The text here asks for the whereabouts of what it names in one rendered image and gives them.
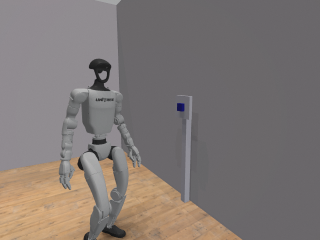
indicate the robot left hand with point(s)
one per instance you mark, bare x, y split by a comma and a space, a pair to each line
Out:
132, 152

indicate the robot right hand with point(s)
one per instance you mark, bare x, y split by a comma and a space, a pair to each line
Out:
65, 170

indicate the panel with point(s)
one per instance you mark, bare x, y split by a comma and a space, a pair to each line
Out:
186, 116

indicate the robot right forearm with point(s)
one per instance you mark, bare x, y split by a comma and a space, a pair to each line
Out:
67, 142

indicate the robot right upper arm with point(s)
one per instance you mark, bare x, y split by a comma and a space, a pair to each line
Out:
77, 96

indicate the robot left forearm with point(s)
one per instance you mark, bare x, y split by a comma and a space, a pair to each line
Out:
125, 135

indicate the robot left upper arm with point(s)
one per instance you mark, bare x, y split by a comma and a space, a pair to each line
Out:
118, 119

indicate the button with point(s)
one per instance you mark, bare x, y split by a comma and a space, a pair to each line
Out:
181, 107

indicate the robot right thigh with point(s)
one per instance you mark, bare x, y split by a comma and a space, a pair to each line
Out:
94, 177

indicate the robot torso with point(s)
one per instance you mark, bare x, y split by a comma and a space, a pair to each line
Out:
98, 114

